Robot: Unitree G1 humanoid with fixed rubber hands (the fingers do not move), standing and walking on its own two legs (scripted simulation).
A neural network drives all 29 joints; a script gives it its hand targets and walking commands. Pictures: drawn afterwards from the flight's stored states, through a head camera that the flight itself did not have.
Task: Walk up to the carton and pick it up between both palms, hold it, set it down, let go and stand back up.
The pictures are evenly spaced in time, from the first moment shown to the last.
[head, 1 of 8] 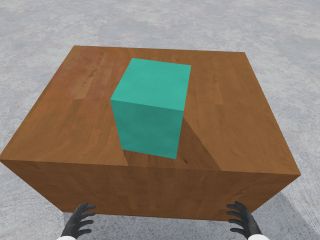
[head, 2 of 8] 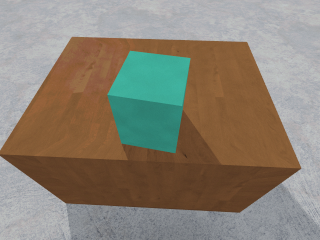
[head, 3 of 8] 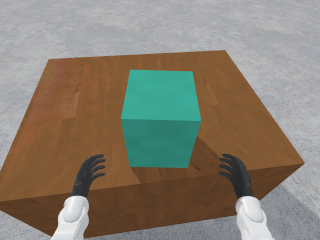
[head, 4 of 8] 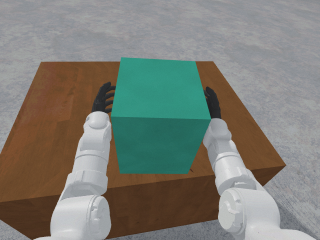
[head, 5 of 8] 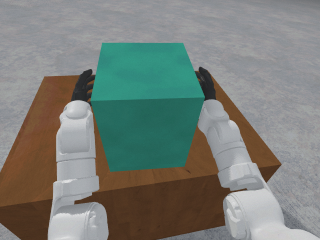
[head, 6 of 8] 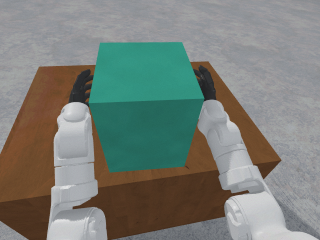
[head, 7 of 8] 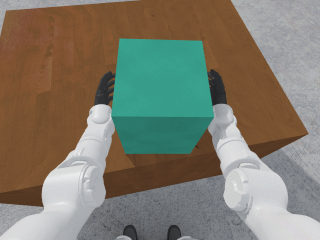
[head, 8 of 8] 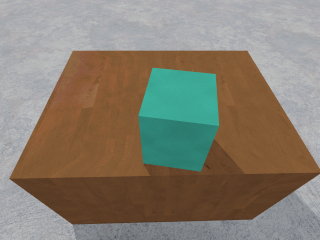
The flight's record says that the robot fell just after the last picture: no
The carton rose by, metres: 0.19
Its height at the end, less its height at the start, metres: +0.00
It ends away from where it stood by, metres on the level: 0.02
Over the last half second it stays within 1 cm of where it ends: yes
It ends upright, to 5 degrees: yes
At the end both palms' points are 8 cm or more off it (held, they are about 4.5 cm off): yes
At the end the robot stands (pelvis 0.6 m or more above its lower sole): yes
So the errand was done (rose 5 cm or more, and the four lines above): yes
